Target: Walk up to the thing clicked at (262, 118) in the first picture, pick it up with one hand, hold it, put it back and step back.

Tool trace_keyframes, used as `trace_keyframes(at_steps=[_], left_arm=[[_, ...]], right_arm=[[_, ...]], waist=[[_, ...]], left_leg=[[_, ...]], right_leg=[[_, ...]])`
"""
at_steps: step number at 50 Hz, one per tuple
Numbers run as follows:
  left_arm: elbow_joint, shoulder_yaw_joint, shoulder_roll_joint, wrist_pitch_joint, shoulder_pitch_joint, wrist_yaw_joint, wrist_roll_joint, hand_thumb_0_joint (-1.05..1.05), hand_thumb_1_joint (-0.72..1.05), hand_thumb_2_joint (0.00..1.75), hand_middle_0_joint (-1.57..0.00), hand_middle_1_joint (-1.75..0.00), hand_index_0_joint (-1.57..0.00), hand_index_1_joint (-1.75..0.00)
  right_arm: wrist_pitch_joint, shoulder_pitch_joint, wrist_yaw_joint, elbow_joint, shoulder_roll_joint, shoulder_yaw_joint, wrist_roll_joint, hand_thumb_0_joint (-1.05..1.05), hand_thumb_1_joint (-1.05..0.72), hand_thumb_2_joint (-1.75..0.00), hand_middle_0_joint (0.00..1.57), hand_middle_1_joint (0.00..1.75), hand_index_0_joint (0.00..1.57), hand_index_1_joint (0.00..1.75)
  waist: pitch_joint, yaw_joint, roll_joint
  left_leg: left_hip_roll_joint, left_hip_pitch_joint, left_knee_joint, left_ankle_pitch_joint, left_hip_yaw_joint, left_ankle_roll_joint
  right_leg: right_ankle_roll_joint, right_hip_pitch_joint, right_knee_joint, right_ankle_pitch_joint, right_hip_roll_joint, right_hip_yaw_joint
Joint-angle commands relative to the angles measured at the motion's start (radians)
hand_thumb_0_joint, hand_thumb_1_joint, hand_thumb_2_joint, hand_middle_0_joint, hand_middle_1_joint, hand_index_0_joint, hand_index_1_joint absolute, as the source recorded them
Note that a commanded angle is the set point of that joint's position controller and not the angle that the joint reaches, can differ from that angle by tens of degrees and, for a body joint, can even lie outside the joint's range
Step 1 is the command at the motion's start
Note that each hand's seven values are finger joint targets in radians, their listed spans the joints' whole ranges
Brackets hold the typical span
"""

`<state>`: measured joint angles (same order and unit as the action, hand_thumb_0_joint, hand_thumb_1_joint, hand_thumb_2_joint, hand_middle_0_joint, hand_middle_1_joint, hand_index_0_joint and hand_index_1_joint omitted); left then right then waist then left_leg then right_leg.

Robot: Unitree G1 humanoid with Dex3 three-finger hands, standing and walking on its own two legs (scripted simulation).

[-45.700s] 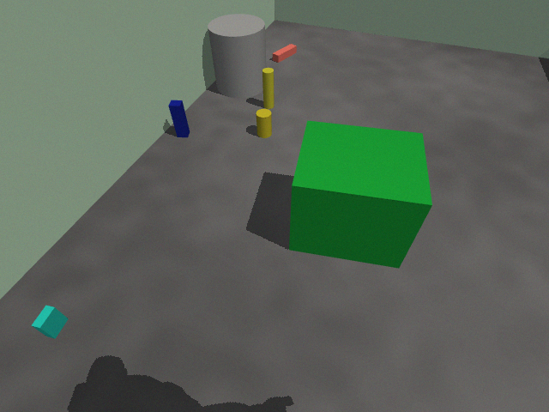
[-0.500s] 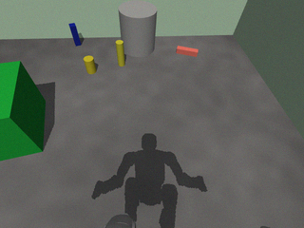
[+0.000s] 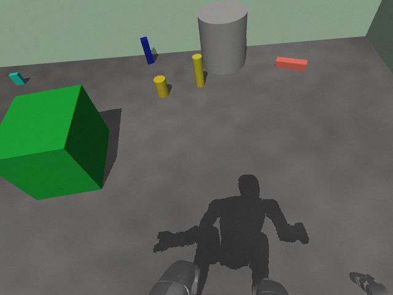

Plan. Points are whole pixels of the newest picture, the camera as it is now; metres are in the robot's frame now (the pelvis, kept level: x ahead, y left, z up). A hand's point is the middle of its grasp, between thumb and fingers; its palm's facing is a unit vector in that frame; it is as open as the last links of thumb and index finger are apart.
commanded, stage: walk up
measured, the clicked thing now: (161, 86) +1.55 +0.42 -0.67
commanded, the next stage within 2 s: stand in 1.12 s
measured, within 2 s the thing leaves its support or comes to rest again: neither
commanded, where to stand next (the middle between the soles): +0.09 +0.05 m, yaw +3 degrees
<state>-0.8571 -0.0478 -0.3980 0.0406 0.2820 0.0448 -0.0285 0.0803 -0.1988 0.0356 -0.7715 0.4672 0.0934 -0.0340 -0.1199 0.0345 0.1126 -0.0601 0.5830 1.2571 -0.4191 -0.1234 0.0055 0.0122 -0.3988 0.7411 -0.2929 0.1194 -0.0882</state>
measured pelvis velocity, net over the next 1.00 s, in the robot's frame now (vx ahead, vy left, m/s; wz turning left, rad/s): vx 0.03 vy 0.05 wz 0.10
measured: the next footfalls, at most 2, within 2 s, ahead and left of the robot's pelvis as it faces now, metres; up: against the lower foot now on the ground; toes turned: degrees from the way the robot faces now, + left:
left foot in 0.20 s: +0.05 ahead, +0.18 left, +0.00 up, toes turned +6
right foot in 0.50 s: +0.13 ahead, -0.07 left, +0.00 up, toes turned +3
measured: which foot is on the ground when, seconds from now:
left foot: up 0.00-0.18, down 0.20-1.00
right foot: down 0.00-0.24, up 0.26-0.48, down 0.50-1.00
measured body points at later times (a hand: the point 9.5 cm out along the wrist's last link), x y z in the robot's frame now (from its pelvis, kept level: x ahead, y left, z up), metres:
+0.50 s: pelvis +0.02 +0.04 +0.00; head +0.05 +0.05 +0.45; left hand +0.05 +0.37 -0.12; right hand +0.11 -0.28 -0.11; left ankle +0.00 +0.18 -0.71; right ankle +0.09 -0.07 -0.71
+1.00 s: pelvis +0.03 +0.05 +0.03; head +0.05 +0.06 +0.48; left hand +0.11 +0.36 -0.10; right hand +0.16 -0.25 -0.10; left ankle +0.01 +0.17 -0.71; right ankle +0.09 -0.07 -0.71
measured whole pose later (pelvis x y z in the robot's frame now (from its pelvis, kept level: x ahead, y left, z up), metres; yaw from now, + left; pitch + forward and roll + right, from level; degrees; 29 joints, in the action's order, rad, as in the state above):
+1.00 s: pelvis +0.03 +0.05 +0.03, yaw +6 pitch -2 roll +0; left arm -1.08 0.00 -0.37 0.01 0.06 -0.01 0.01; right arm -0.03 -0.10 0.00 -1.09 0.36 -0.01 -0.01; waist -0.06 0.01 -0.02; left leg 0.00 0.16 0.48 -0.28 0.00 -0.01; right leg 0.01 -0.25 0.50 -0.20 0.05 -0.04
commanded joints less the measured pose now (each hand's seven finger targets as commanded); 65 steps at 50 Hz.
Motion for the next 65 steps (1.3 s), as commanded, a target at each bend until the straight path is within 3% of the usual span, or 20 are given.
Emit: trace_keyframes(at_steps=[1,6,10,11,12,13,14,15,17,22,24,25,26,27,28,31,33,37,55,65], left_arm=[[0.071,-0.106,-0.322,0.033,0.035,0.019,-0.014,0.0,0.9,0.9,-0.2,-0.3,-0.2,-0.3],[0.087,-0.123,-0.354,0.025,0.024,-0.005,-0.024,0.0,0.9,0.9,-0.2,-0.3,-0.2,-0.3],[0.085,-0.083,-0.283,-0.005,-0.004,-0.02,-0.007,0.0,0.9,0.9,-0.2,-0.3,-0.2,-0.3],[0.091,-0.056,-0.208,-0.015,0.028,-0.021,0.004,0.0,0.9,0.9,-0.2,-0.3,-0.2,-0.3],[0.11,-0.039,-0.163,-0.017,-0.018,-0.019,0.015,0.0,0.9,0.9,-0.2,-0.3,-0.2,-0.3],[0.092,-0.068,-0.284,-0.013,-0.1,-0.008,0.005,0.0,0.9,0.9,-0.2,-0.3,-0.2,-0.3],[0.07,-0.072,-0.318,-0.007,-0.099,-0.012,0.005,0.0,0.9,0.9,-0.2,-0.3,-0.2,-0.3],[0.044,-0.068,-0.291,-0.004,-0.054,-0.019,0.015,0.0,0.9,0.9,-0.2,-0.3,-0.2,-0.3],[0.001,-0.06,-0.25,0.001,0.019,-0.03,0.02,0.0,0.9,0.9,-0.2,-0.3,-0.2,-0.3],[-0.022,-0.052,-0.202,0.003,-0.005,-0.033,0.018,0.0,0.9,0.9,-0.2,-0.3,-0.2,-0.3],[-0.044,-0.05,-0.194,0.006,0.014,-0.029,0.016,0.0,0.9,0.9,-0.2,-0.3,-0.2,-0.3],[-0.045,-0.055,-0.222,0.012,0.015,-0.025,0.01,0.0,0.9,0.9,-0.2,-0.3,-0.2,-0.3],[-0.037,-0.064,-0.273,0.02,-0.002,-0.021,0.0,0.0,0.9,0.9,-0.2,-0.3,-0.2,-0.3],[-0.028,-0.06,-0.292,0.019,-0.056,-0.025,0.01,0.0,0.9,0.9,-0.2,-0.3,-0.2,-0.3],[-0.016,-0.056,-0.296,0.016,-0.128,-0.033,0.014,0.0,0.9,0.9,-0.2,-0.3,-0.2,-0.3],[-0.021,-0.02,-0.212,0.0,-0.165,-0.04,0.023,0.0,0.9,0.9,-0.2,-0.3,-0.2,-0.3],[-0.048,-0.013,-0.192,-0.002,-0.15,-0.042,0.022,0.0,0.9,0.9,-0.2,-0.3,-0.2,-0.3],[-0.082,-0.011,-0.194,0.003,-0.194,-0.043,0.029,0.0,0.9,0.9,-0.2,-0.3,-0.2,-0.3],[-0.212,0.007,-0.168,-0.014,-0.269,-0.055,0.03,0.0,0.9,0.9,-0.2,-0.3,-0.2,-0.3],[-0.242,0.011,-0.175,0.001,-0.26,-0.041,0.026,0.0,0.9,0.9,-0.2,-0.3,-0.2,-0.3]], right_arm=[[-0.014,-0.063,0.012,0.035,0.167,0.064,0.002,0.0,-0.9,-0.9,0.2,0.3,0.2,0.3],[-0.047,-0.01,0.017,0.022,0.145,0.039,0.002,0.0,-0.9,-0.9,0.2,0.3,0.2,0.3],[-0.075,-0.204,-0.007,-0.104,0.158,0.05,0.002,0.0,-0.9,-0.9,0.2,0.3,0.2,0.3],[-0.078,-0.222,-0.017,-0.106,0.224,0.066,-0.009,0.0,-0.9,-0.9,0.2,0.3,0.2,0.3],[-0.081,-0.18,-0.024,-0.06,0.309,0.073,-0.015,0.0,-0.9,-0.9,0.2,0.3,0.2,0.3],[-0.078,-0.139,-0.019,-0.064,0.377,0.082,0.004,0.0,-0.9,-0.9,0.2,0.3,0.2,0.3],[-0.078,-0.05,-0.023,-0.049,0.341,0.071,0.003,0.0,-0.9,-0.9,0.2,0.3,0.2,0.3],[-0.086,-0.014,-0.029,-0.046,0.265,0.049,0.002,0.0,-0.9,-0.9,0.2,0.3,0.2,0.3],[-0.112,-0.031,-0.039,-0.051,0.203,0.021,0.015,0.0,-0.9,-0.9,0.2,0.3,0.2,0.3],[-0.119,-0.022,-0.043,-0.064,0.195,0.013,0.021,0.0,-0.9,-0.9,0.2,0.3,0.2,0.3],[-0.114,0.003,-0.047,-0.061,0.169,-0.003,0.034,0.0,-0.9,-0.9,0.2,0.3,0.2,0.3],[-0.114,-0.016,-0.05,-0.064,0.123,-0.019,0.041,0.0,-0.9,-0.9,0.2,0.3,0.2,0.3],[-0.116,-0.038,-0.053,-0.061,0.087,-0.031,0.05,0.0,-0.9,-0.9,0.2,0.3,0.2,0.3],[-0.113,-0.048,-0.058,-0.077,0.088,-0.031,0.048,0.0,-0.9,-0.9,0.2,0.3,0.2,0.3],[-0.111,-0.072,-0.065,-0.116,0.121,-0.018,0.044,0.0,-0.9,-0.9,0.2,0.3,0.2,0.3],[-0.128,-0.047,-0.058,-0.151,0.141,-0.015,0.036,0.0,-0.9,-0.9,0.2,0.3,0.2,0.3],[-0.133,0.021,-0.055,-0.142,0.149,-0.019,0.03,0.0,-0.9,-0.9,0.2,0.3,0.2,0.3],[-0.132,0.043,-0.055,-0.185,0.131,-0.035,0.034,0.0,-0.9,-0.9,0.2,0.3,0.2,0.3],[-0.131,0.168,-0.046,-0.298,0.119,-0.05,0.024,0.0,-0.9,-0.9,0.2,0.3,0.2,0.3],[-0.112,0.18,-0.04,-0.318,0.099,-0.043,0.029,0.0,-0.9,-0.9,0.2,0.3,0.2,0.3]], waist=[[0.102,0.005,-0.319],[0.122,0.035,-0.408],[0.175,-0.069,-0.17],[0.156,-0.077,0.068],[0.089,-0.088,0.236],[0.002,-0.114,0.167],[-0.073,-0.074,0.09],[-0.073,-0.043,0.027],[-0.004,-0.022,0.016],[0.089,-0.029,0.078],[0.114,0.002,0.036],[0.14,0.01,-0.031],[0.184,-0.007,-0.184],[0.193,-0.024,-0.21],[0.187,-0.051,-0.24],[0.153,-0.059,-0.181],[0.167,-0.032,-0.191],[0.187,-0.039,-0.183],[0.141,-0.022,-0.095],[0.178,-0.037,-0.117]], left_leg=[[0.044,0.065,-0.076,0.041,-0.012,-0.024],[0.093,-0.056,-0.439,-0.127,0.092,-0.016],[0.007,-0.454,-0.752,0.053,0.195,0.012],[0.11,-0.526,-0.851,-0.113,-0.039,0.061],[0.336,-0.412,-1.028,-0.418,-0.496,0.162],[0.406,-0.209,-1.088,-0.599,-0.613,0.272],[0.393,-0.137,-1.057,-0.529,-0.562,0.272],[0.307,-0.188,-0.963,-0.31,-0.383,0.236],[0.243,-0.313,-0.85,0.116,-0.214,0.181],[0.248,-0.239,-0.741,0.429,-0.105,0.172],[0.213,-0.21,-0.643,0.435,-0.048,0.133],[0.188,-0.184,-0.587,0.393,-0.031,0.092],[0.122,-0.144,-0.476,0.308,0.018,0.049],[0.057,-0.141,-0.446,0.074,0.091,0.027],[0.061,-0.257,-0.457,-0.088,0.112,0.027],[0.108,-0.362,-0.684,0.19,0.031,0.054],[0.176,-0.345,-0.738,0.264,-0.047,0.083],[0.138,-0.337,-0.735,0.304,0.033,0.05],[0.176,-0.39,-0.985,0.223,0.025,0.026],[0.181,-0.49,-0.983,0.341,0.034,0.003]], right_leg=[[-0.166,0.169,-0.378,-0.242,0.172,0.244],[-0.209,0.193,-0.323,-0.259,0.207,0.198],[-0.128,-0.035,-0.024,-0.238,0.141,0.063],[-0.07,-0.216,0.189,-0.315,0.069,-0.018],[-0.013,-0.385,0.32,-0.341,-0.059,-0.033],[-0.032,-0.323,0.329,-0.344,-0.015,0.093],[-0.037,-0.269,0.338,-0.296,0.0,0.101],[-0.034,-0.251,0.299,-0.215,0.017,0.127],[-0.038,-0.24,0.221,-0.115,0.001,0.108],[-0.038,0.067,-0.02,-0.078,-0.068,0.04],[-0.053,0.188,-0.183,0.058,-0.098,0.033],[-0.072,0.256,-0.234,0.159,-0.048,0.111],[-0.121,0.306,-0.29,0.273,0.093,0.311],[-0.21,0.265,-0.325,0.183,0.213,0.462],[-0.26,0.157,-0.303,0.187,0.251,0.469],[-0.117,0.075,-0.219,0.213,0.076,0.223],[-0.078,0.103,-0.184,0.23,0.007,0.163],[-0.094,0.198,-0.229,0.273,0.046,0.194],[-0.035,0.28,-0.382,0.172,0.012,0.162],[-0.034,0.296,-0.428,0.273,0.025,0.161]])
